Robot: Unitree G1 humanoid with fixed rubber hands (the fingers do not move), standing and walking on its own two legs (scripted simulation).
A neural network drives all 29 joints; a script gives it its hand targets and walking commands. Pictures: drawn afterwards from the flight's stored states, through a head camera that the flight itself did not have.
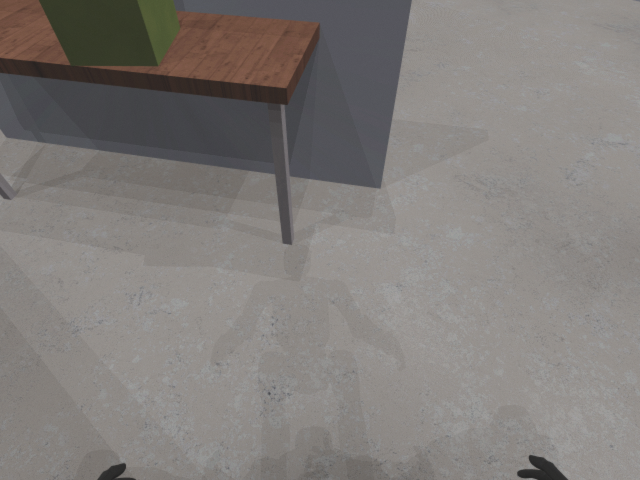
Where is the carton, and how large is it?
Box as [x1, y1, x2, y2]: [39, 0, 179, 65]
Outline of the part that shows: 39,0 71,65 158,65 179,29 172,0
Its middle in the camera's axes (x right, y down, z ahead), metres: -0.60 -0.71 +1.13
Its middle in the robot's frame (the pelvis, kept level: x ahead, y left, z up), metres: +1.33 +0.59 +0.06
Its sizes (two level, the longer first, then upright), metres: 0.270 0.258 0.252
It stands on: a table, 0.71 m high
